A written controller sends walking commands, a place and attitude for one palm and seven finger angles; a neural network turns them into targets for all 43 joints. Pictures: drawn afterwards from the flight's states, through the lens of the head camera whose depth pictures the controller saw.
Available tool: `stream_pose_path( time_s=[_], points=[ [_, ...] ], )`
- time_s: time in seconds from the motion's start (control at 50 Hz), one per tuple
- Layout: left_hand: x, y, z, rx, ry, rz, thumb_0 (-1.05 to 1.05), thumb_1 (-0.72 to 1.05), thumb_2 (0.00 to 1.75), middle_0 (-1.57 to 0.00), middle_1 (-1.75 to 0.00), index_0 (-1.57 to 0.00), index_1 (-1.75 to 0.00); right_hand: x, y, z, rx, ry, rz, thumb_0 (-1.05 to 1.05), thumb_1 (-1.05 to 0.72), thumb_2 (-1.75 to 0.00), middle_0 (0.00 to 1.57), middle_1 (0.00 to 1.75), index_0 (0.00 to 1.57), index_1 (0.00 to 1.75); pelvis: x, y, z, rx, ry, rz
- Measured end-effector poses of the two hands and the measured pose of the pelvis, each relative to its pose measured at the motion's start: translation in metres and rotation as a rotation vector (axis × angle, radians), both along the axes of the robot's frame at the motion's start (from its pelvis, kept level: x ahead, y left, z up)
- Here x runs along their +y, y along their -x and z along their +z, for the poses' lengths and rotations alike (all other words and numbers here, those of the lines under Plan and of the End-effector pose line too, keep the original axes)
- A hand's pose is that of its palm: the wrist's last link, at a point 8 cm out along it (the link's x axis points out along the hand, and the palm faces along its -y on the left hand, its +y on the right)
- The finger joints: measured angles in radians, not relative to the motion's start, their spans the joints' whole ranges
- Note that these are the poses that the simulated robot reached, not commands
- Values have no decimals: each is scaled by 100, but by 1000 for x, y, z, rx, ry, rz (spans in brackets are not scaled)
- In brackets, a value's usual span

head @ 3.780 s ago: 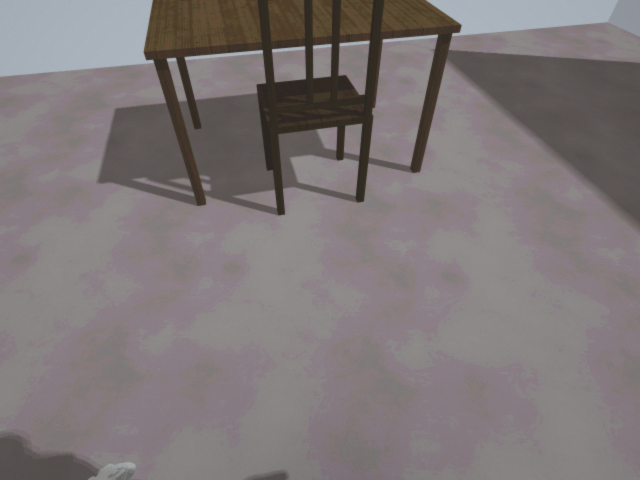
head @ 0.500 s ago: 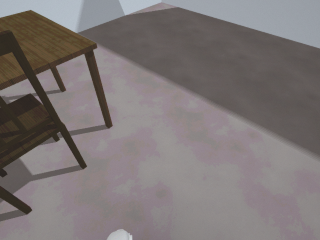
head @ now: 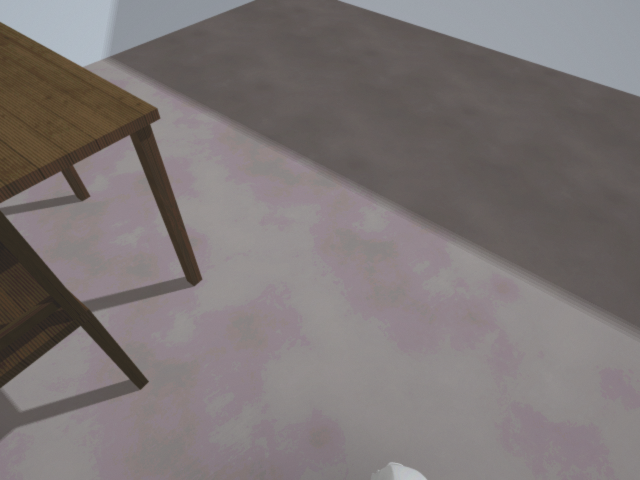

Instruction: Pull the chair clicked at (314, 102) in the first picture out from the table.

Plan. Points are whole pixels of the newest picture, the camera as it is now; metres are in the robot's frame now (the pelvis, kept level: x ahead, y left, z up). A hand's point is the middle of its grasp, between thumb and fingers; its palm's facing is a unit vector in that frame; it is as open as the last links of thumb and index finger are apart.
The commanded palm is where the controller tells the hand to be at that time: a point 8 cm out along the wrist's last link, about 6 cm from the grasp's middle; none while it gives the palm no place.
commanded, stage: turn to face it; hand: left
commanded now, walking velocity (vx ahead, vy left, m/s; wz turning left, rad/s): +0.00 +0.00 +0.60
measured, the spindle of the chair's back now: out of the picture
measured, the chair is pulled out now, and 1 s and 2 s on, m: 0.00 0.00 0.00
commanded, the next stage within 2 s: take the last steps up to it in 1.58 s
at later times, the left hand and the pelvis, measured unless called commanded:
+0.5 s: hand out of the picture +0.08 +0.20 -0.18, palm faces +0.32 -0.92 -0.21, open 7.3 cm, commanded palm none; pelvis +0.05 -0.01 -0.02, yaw +17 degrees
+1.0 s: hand out of the picture +0.04 +0.21 -0.15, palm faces +0.55 -0.78 -0.30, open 7.4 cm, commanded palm none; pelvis +0.06 -0.04 -0.01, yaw +34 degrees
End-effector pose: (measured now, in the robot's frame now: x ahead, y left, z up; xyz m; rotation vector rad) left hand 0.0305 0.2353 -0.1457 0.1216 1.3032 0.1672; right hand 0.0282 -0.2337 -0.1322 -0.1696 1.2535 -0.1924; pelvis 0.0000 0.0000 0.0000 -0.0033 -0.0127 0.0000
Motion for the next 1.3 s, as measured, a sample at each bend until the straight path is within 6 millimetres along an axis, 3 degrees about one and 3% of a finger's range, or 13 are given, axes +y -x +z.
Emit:
stream_pose_path(
  time_s=[0.08,0.14,0.24,0.3,0.4,0.52,0.58,0.72,0.88,1.04,1.2,1.3],
  points=[
    [-12,-59,6,-104,-25,-24,0,91,90,-20,-30,-19,-30,-2,20,-14,137,-51,-18,-1,-94,-90,20,30,20,30,-13,-21,-4,3,-13,40],
    [-27,-91,7,-163,-46,-27,0,91,90,-20,-30,-19,-30,-8,25,-30,216,-98,-30,0,-92,-90,20,30,20,30,-26,-38,-13,4,-26,63],
    [-43,-104,18,-207,-50,12,0,91,90,-20,-30,-20,-30,-15,0,-35,252,-121,16,1,-92,-90,20,30,20,30,-34,-48,-10,3,-22,135],
    [-44,-95,20,-200,-48,66,0,91,90,-20,-30,-20,-30,-20,-32,-31,207,-111,66,1,-91,-90,20,30,20,30,-35,-52,-7,1,-23,173],
    [-25,-70,15,-179,-65,158,-1,92,90,-21,-30,-20,-30,-21,-95,-21,99,-65,169,1,-91,-90,20,30,20,30,-30,-54,-7,-1,-15,238],
    [10,-19,-16,-105,-51,277,-1,91,90,-21,-30,-20,-30,-3,-168,-10,-45,24,317,1,-91,-90,20,30,19,29,-9,-53,-24,-6,19,316],
    [26,8,-25,-40,-50,325,0,91,90,-21,-30,-20,-30,10,-189,-2,-100,52,374,1,-91,-90,20,30,19,29,-1,-50,-27,0,17,341],
    [39,33,-2,-26,-71,401,1,91,90,-20,-30,-19,-30,29,-199,12,-84,59,461,1,-91,-90,20,30,20,30,5,-48,-8,14,28,415],
    [31,35,16,-68,-123,467,1,91,90,-20,-30,-19,-30,36,-203,2,-48,-4,527,1,-91,-90,20,30,20,30,-9,-53,-5,17,13,507],
    [-10,29,28,-153,-192,522,0,91,90,-20,-30,-20,-30,13,-219,-28,2,-58,587,1,-90,-90,21,30,20,30,-45,-60,-16,11,-5,616],
    [-57,63,36,-124,-172,641,0,90,90,-21,-30,-20,-30,9,-245,-17,22,-42,701,1,-91,-90,20,30,20,30,-59,-62,-3,-1,-36,742],
    [-78,96,25,-90,-130,720,0,90,90,-21,-30,-20,-30,26,-256,-10,30,-9,788,1,-91,-90,20,30,19,30,-60,-56,-3,3,-36,806]
  ],
)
